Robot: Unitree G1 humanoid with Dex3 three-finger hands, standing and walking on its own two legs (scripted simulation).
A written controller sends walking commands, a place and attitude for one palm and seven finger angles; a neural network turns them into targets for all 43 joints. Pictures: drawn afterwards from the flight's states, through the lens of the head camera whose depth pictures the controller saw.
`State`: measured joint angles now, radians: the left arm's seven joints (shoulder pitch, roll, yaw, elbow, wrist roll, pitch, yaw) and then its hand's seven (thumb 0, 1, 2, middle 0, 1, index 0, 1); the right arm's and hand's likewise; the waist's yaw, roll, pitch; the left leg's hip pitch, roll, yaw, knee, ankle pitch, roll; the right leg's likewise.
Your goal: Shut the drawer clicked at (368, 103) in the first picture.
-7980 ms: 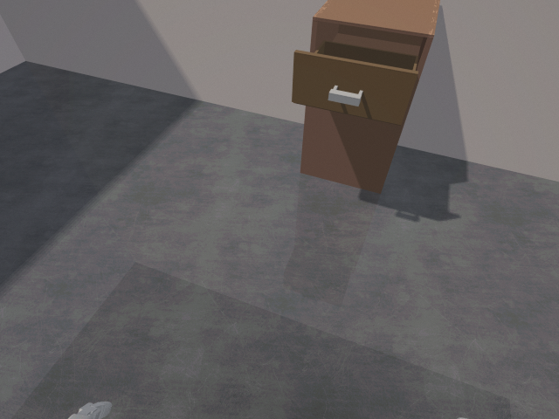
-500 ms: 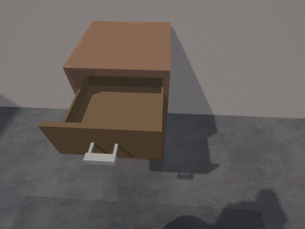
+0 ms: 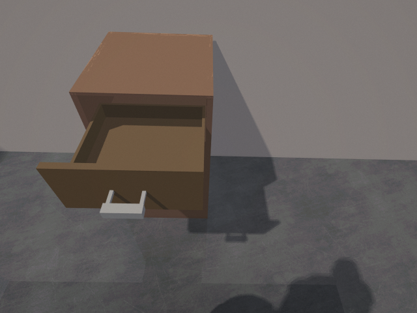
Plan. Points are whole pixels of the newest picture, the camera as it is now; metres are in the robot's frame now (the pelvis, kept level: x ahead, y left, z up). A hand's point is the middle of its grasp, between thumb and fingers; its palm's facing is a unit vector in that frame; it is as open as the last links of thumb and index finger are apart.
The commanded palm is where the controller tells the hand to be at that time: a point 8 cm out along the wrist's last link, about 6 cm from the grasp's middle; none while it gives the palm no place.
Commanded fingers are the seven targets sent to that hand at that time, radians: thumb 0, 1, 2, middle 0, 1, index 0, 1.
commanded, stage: come to a stop and stand still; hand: left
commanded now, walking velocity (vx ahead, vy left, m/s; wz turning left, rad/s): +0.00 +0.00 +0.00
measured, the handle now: (125, 202) +0.38 +0.23 -0.09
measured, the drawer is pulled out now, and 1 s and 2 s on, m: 0.29 0.29 0.29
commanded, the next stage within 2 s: look again from close up in 0.06 s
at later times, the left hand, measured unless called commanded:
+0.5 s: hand out of the picture +0.05 +0.20 -0.19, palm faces +0.01 -0.98 -0.18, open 7.3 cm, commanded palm none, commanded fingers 0.00 0.90 0.90 -0.20 -0.30 -0.20 -0.30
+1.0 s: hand (113, 247) +0.23 +0.19 +0.01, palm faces +0.14 -0.99 -0.01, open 6.9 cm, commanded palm +0.14 +0.25 -0.06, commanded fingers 0.00 0.90 0.90 -0.46 -0.58 -0.46 -0.58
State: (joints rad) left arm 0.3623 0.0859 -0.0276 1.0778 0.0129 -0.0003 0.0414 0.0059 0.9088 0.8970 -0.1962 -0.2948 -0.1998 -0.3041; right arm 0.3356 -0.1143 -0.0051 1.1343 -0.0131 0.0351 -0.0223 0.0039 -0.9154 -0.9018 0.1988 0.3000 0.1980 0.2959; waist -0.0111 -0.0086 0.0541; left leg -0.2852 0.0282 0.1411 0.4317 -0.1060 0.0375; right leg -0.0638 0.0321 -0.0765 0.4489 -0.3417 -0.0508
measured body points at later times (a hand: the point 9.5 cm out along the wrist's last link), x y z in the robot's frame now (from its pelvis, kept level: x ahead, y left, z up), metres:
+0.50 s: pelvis +0.04 +0.03 -0.01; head +0.04 +0.05 +0.44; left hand +0.05 +0.25 -0.17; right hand +0.04 -0.20 -0.16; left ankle +0.09 +0.10 -0.74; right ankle -0.06 -0.08 -0.74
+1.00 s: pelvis +0.00 +0.04 -0.03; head +0.01 +0.04 +0.42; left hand +0.22 +0.24 +0.02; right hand +0.16 -0.19 -0.12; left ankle +0.09 +0.10 -0.74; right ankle +0.05 -0.06 -0.74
